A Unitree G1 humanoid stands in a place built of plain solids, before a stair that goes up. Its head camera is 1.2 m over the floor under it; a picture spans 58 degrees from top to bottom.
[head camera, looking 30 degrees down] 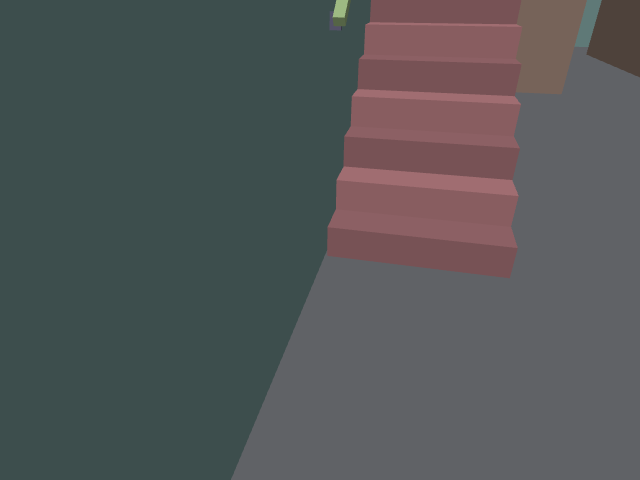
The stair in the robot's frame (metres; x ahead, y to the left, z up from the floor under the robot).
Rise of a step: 0.17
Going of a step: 0.21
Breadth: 0.90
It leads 13 degrees to the right of straight ahead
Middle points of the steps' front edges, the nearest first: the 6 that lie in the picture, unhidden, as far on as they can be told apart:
1.81 -0.48 0.17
2.02 -0.52 0.34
2.22 -0.57 0.51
2.43 -0.62 0.68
2.63 -0.67 0.85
2.83 -0.71 1.02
